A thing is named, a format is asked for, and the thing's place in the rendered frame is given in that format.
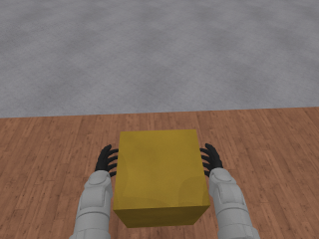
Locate robot right forearm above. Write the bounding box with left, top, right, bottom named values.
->
left=208, top=167, right=260, bottom=239

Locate left robot hand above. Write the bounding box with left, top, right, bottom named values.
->
left=95, top=144, right=119, bottom=177

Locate robot left forearm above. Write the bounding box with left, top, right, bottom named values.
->
left=69, top=170, right=113, bottom=239

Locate right robot hand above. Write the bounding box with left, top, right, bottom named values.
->
left=199, top=143, right=223, bottom=177

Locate carton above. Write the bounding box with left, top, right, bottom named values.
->
left=113, top=129, right=210, bottom=228

